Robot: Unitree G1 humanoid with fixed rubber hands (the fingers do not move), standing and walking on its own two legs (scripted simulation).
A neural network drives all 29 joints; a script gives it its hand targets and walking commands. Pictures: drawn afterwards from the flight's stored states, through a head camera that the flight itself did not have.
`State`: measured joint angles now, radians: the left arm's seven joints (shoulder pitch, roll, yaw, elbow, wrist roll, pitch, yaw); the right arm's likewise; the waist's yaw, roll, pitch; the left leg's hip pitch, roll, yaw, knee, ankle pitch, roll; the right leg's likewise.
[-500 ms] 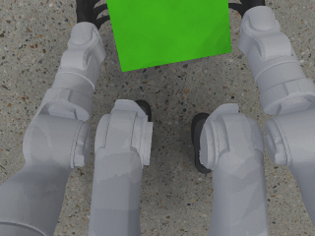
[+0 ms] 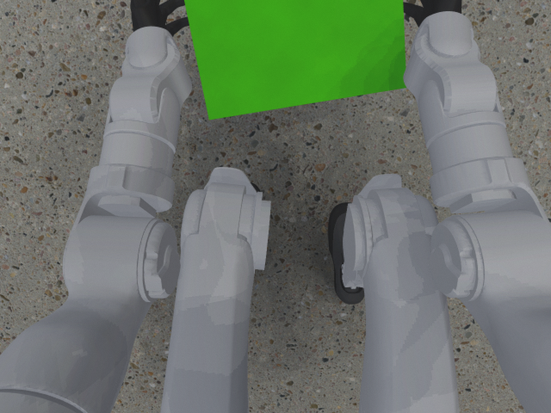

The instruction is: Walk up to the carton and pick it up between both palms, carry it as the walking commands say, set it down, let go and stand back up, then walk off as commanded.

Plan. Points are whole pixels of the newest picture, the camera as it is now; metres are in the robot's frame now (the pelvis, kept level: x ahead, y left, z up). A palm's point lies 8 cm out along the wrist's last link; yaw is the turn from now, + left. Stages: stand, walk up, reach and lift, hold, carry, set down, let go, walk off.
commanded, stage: reach and lift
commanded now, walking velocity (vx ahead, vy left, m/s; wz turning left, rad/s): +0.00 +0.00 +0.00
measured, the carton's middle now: (297, 49) +0.51 +0.02 -0.22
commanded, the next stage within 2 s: none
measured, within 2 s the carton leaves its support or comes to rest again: neither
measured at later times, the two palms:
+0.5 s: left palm (142, 51) +0.47 +0.18 -0.08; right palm (460, 30) +0.50 -0.13 -0.08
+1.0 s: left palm (88, 39) +0.46 +0.19 +0.00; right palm (500, 13) +0.48 -0.12 +0.00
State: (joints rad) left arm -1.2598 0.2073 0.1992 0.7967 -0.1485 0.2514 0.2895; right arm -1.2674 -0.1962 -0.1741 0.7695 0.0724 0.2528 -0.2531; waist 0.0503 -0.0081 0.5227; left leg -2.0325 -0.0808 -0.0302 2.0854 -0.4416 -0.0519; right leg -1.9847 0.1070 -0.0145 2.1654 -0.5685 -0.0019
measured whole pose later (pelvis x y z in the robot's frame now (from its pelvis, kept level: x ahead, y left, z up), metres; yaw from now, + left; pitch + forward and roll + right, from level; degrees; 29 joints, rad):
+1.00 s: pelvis -0.02 +0.00 +0.09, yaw -1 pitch +17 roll +1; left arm -1.11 0.09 0.31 0.53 -0.08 0.40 0.34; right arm -1.13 -0.12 -0.21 0.56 0.02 0.38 -0.25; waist 0.06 -0.01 0.52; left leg -1.70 -0.06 -0.03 1.78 -0.38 -0.03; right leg -1.67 0.12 0.03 1.85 -0.48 0.01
